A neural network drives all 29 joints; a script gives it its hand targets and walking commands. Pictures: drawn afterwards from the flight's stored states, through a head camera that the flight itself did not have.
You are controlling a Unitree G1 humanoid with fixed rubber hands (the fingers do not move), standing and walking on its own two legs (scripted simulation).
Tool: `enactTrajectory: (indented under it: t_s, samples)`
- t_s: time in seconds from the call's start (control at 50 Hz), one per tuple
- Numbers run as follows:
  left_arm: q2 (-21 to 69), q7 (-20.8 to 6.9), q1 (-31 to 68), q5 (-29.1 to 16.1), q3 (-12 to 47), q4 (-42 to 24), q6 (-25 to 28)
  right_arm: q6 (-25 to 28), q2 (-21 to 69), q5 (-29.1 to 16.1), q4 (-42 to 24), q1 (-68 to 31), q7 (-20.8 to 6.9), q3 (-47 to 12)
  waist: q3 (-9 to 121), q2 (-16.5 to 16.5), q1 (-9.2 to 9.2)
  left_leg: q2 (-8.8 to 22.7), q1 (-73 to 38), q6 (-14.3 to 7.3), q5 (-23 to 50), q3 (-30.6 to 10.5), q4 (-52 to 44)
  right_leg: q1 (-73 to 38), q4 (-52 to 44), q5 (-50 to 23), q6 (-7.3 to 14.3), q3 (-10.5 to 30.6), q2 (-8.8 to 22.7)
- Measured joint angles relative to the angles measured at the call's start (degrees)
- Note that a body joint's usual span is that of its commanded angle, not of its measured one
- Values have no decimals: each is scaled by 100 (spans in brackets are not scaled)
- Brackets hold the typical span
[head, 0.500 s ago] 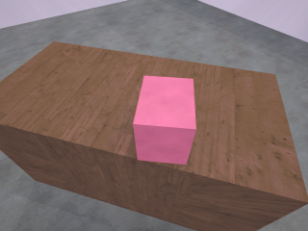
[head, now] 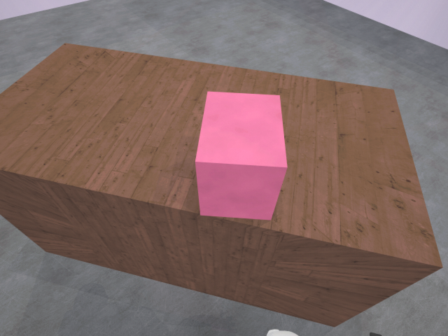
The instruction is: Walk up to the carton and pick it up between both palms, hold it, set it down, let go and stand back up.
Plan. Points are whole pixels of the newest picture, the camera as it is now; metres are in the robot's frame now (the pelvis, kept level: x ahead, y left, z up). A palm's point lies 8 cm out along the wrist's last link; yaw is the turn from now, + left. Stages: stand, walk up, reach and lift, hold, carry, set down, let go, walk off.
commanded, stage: walk up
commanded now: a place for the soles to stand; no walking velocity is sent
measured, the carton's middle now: (239, 156) +0.49 -0.02 +0.00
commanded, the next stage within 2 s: reach and lift in 1.72 s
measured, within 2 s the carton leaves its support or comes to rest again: neither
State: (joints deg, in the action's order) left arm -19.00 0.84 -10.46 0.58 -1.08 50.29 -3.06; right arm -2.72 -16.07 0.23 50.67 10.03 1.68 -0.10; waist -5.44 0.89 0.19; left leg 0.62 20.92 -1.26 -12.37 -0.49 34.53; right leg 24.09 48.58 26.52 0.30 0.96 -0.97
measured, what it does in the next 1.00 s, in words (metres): steps on the spot: right foot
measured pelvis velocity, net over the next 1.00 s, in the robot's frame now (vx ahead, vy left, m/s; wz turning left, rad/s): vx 0.01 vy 0.00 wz -0.16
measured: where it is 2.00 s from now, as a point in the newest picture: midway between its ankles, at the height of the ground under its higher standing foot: outside the picture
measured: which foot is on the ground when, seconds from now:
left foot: down 0.00-1.00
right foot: up 0.00-0.14, down 0.16-1.00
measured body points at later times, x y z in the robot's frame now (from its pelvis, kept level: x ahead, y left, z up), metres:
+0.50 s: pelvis -0.01 +0.00 +0.01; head +0.00 +0.00 +0.46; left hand +0.05 +0.23 -0.14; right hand +0.01 -0.26 -0.13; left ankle +0.05 +0.11 -0.73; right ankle -0.03 -0.13 -0.73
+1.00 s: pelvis +0.01 +0.00 +0.01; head +0.03 -0.01 +0.46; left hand +0.04 +0.24 -0.14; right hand +0.02 -0.26 -0.14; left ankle +0.05 +0.11 -0.73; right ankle -0.03 -0.13 -0.73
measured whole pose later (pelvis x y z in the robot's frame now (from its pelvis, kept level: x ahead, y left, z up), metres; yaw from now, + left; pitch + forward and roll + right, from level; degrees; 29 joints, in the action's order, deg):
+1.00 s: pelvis +0.01 +0.00 +0.01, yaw -9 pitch -1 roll +1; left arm -13.6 1.1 -19.7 0.0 2.9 59.3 1.2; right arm -0.1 -14.4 0.7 59.3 12.3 0.7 -2.7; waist -2.2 0.8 -0.1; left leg 1.4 12.6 -0.2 -12.2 5.9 25.5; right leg 10.2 27.8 17.0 -1.0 7.4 -0.7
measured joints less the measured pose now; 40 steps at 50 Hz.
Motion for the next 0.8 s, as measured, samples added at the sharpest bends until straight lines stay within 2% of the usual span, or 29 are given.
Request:
enactTrajectory:
  t_s: [0.06, 0.12, 0.16, 0.18, 0.24, 0.28, 0.32, 0.54, 0.8]
  samples:
    - [40, 17, -111, 33, -26, -81, 56, 4, 35, 81, -79, -57, 5, 27, 54, -18, 19, 55, 17, -1, 217, 47, -293, -63, 334, 255, -37, 51, -103]
    - [138, -18, -345, 38, -10, -119, 117, 23, 47, 152, -135, -120, -29, 17, 121, -41, 3, 112, 77, 39, 280, 150, -332, -583, -693, -15, -58, 16, -28]
    - [213, -50, -537, 36, 3, -136, 178, 18, 38, 163, -130, -168, -65, -4, 163, -50, -36, 164, 184, 109, 186, 250, -119, -948, -1551, -775, 5, 31, 2]
    - [298, -57, -600, 33, 15, -107, 187, 17, 14, 151, -101, -185, -82, -16, 140, -142, -27, 220, 206, 114, 20, 223, 14, -980, -1596, -995, 16, 19, -60]
    - [502, -71, -809, -29, 113, -2, 186, 10, 39, 119, 3, -53, -91, -86, 236, -211, -7, 133, 98, 76, -802, 118, 188, -1081, -1686, -928, 2, 71, -65]
    - [612, -76, -874, -23, 178, 59, 185, 77, 61, 91, 77, 59, -109, -126, 289, -261, 24, 120, -142, 51, -389, 97, -131, -1144, -1828, -947, -16, 96, -72]
    - [663, -104, -832, -15, 226, 95, 230, 174, 101, 93, 178, 142, -122, -170, 238, -251, 37, 126, -301, 136, 242, 131, -444, -1188, -1871, -976, -36, 117, -58]
    - [555, -84, -679, -91, 308, 410, 341, 252, 229, 5, 650, 429, -131, -287, 336, 26, 31, 48, -561, 83, 218, 313, -785, -1351, -2155, -1123, -122, 301, 40]
    - [428, -3, -860, -47, 347, 812, 386, 253, 163, 38, 839, 375, -121, -243, 339, 26, -5, 7, -709, 53, 168, 487, -925, -1361, -2144, -1058, -169, 487, 91]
